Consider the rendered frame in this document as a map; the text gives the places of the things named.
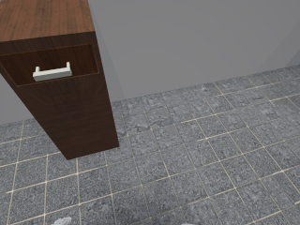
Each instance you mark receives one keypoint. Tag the cabinet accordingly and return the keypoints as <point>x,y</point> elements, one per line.
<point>75,112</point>

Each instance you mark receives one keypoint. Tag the handle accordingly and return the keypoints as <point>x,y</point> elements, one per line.
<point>52,73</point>

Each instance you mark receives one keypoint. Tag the drawer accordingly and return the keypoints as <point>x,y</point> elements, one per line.
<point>22,65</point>

